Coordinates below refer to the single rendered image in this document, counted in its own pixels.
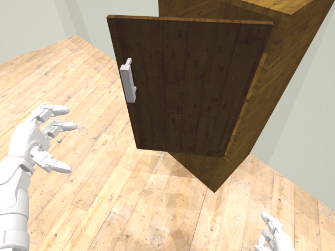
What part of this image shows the right robot hand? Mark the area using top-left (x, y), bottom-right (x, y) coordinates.
top-left (255, 211), bottom-right (295, 251)

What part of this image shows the left robot hand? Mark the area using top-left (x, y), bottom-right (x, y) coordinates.
top-left (8, 103), bottom-right (77, 174)

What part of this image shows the robot left forearm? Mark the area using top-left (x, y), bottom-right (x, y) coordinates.
top-left (0, 156), bottom-right (35, 251)

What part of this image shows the cupboard door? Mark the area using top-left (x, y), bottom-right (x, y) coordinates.
top-left (106, 15), bottom-right (274, 157)

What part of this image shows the handle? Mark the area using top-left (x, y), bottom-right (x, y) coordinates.
top-left (120, 58), bottom-right (137, 103)

